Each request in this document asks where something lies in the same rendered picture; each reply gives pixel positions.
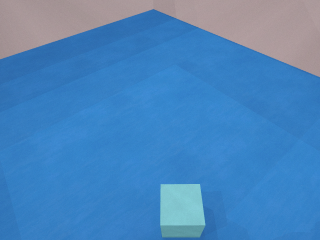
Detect carton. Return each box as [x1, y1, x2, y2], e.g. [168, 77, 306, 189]
[160, 184, 206, 238]

